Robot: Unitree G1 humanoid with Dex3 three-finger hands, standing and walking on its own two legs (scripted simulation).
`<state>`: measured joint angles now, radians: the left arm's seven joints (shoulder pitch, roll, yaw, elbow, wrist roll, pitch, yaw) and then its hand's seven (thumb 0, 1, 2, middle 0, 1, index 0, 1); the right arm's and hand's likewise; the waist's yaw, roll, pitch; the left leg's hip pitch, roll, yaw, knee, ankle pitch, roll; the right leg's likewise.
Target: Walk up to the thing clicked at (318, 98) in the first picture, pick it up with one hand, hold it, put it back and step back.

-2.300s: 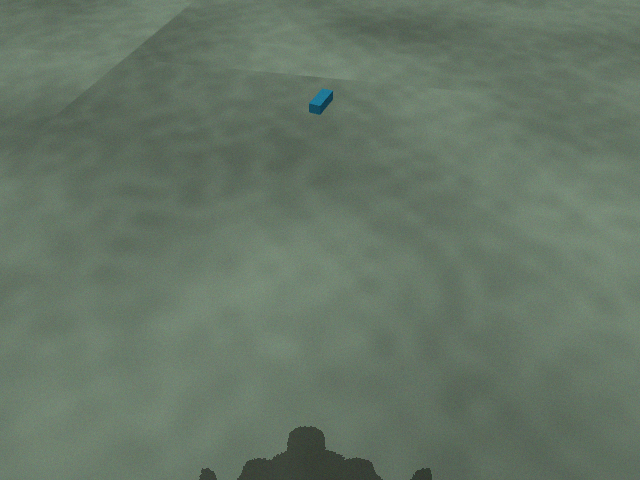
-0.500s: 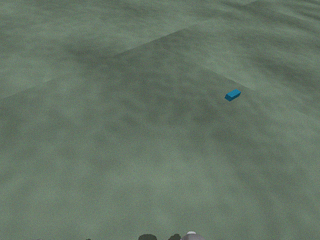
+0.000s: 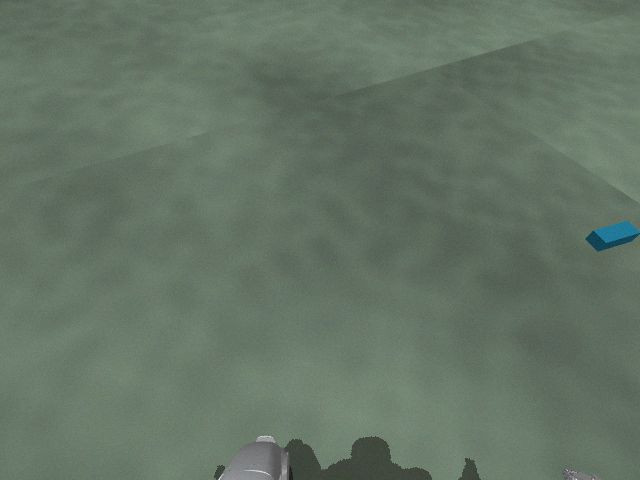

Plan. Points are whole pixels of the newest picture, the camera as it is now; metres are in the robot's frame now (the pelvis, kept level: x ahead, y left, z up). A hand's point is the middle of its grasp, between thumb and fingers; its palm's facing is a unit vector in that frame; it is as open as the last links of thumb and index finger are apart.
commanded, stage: walk up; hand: left
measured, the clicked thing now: (612, 236) +1.29 -1.18 -0.74
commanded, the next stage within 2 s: none
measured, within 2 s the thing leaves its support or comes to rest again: neither
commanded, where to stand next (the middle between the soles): +1.02 -1.52 m, yaw +25 degrees
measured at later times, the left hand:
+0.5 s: hand (285, 349) +0.34 +0.10 -0.15, palm faces +0.04 -0.94 -0.34, open 7.4 cm
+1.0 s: hand (406, 339) +0.40 -0.11 -0.17, palm faces +0.17 -0.95 -0.28, open 7.4 cm
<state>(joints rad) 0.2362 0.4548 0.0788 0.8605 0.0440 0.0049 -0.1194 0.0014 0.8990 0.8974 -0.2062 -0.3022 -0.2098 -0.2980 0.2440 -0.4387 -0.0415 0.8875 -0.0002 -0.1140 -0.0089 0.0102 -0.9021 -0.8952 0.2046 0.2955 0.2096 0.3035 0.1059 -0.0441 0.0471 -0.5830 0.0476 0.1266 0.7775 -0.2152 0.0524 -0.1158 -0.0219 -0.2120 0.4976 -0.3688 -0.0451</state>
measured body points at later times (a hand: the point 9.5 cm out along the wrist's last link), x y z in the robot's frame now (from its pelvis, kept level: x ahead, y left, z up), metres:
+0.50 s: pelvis +0.23 -0.21 -0.03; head +0.24 -0.17 +0.42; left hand +0.34 +0.15 -0.13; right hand +0.26 -0.59 -0.09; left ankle +0.17 +0.05 -0.73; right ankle +0.36 -0.37 -0.73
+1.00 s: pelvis +0.41 -0.38 -0.02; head +0.42 -0.34 +0.43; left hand +0.39 -0.06 -0.15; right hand +0.56 -0.71 -0.08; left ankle +0.43 -0.26 -0.73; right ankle +0.41 -0.47 -0.66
